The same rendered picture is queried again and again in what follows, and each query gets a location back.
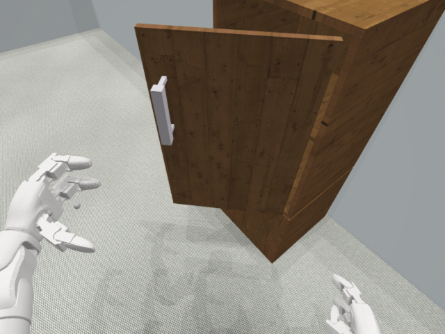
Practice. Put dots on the cupboard door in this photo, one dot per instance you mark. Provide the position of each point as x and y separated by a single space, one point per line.
243 103

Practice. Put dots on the left robot forearm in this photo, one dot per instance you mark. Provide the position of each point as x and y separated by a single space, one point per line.
18 253

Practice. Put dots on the left robot hand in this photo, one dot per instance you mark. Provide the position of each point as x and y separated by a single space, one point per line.
27 210

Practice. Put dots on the handle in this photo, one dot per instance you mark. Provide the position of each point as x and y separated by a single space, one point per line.
160 104

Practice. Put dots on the right robot hand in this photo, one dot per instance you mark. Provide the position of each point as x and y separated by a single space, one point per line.
358 317

